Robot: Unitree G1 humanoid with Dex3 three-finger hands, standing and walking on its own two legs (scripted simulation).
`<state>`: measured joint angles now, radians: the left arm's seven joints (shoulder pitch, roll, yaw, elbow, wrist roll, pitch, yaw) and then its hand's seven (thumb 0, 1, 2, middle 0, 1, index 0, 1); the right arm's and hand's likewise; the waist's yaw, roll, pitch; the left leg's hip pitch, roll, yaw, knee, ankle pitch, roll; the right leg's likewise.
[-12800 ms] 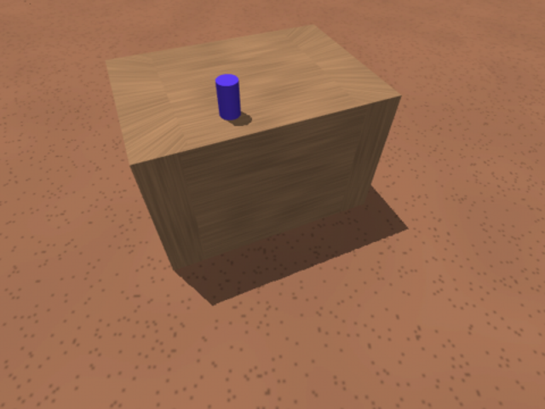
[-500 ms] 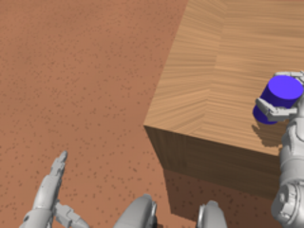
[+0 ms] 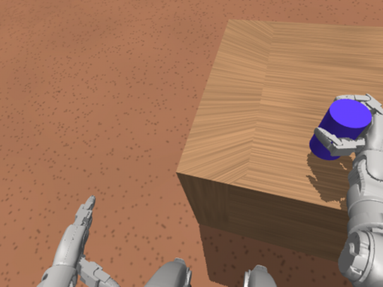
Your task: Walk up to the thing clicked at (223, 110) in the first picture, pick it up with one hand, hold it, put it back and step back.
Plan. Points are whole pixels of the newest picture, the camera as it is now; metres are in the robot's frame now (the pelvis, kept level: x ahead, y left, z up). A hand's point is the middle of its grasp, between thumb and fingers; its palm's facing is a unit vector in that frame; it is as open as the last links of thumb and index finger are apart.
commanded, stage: lift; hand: right
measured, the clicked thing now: (336, 131) +0.47 -0.22 +0.01
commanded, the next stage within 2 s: hold in 1.46 s
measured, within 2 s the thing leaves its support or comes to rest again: neither
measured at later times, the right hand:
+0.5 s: hand (350, 126) +0.44 -0.22 +0.07, palm faces +0.21 +0.98 +0.00, open 9.9 cm
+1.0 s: hand (349, 138) +0.37 -0.18 +0.14, palm faces +0.20 +0.98 +0.00, open 9.9 cm
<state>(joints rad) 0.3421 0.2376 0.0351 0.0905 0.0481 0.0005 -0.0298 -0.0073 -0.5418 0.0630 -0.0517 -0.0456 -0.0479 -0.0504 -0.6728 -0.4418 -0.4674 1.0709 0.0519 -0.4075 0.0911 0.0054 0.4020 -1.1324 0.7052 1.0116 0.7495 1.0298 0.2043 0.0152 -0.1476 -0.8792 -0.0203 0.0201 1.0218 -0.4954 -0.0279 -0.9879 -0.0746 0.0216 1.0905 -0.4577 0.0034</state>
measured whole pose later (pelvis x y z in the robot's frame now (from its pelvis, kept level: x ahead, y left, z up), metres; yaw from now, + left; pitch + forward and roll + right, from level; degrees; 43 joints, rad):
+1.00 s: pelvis +0.00 +0.01 +0.05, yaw -1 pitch +5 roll +0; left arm 0.30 0.21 0.07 0.39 -0.02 -0.06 0.06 -0.01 -0.53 0.05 -0.05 -0.05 -0.06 -0.05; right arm -0.29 -0.21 -0.23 0.49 0.15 -0.16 -0.01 0.00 0.41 -1.14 0.71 1.01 0.75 1.03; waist 0.05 -0.01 -0.07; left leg -0.44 0.02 -0.01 0.73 -0.39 -0.02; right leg -0.51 -0.04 -0.02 0.73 -0.32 0.01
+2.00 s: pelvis +0.01 +0.01 +0.07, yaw -1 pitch -1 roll +0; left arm 0.20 0.20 0.10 0.63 -0.02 -0.09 0.09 -0.01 -0.52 0.05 -0.05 -0.06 -0.06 -0.05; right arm -0.10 -0.17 -0.17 0.11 0.18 0.04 -0.03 0.00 0.41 -1.14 0.71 1.01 0.75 1.03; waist 0.01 -0.03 -0.02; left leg -0.21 0.02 0.00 0.53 -0.31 -0.02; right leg -0.28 -0.03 -0.02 0.53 -0.24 0.01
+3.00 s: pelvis +0.01 +0.01 +0.08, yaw -2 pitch -2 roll +0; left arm 0.17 0.20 0.11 0.69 -0.01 -0.13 0.10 -0.01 -0.54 0.06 -0.06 -0.06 -0.05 -0.06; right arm -0.07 -0.17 -0.16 0.09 0.18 0.05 -0.03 0.00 0.41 -1.14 0.71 1.01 0.75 1.03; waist 0.02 -0.03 -0.01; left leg -0.17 0.02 0.00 0.48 -0.28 -0.02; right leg -0.24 -0.03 -0.02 0.48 -0.22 0.01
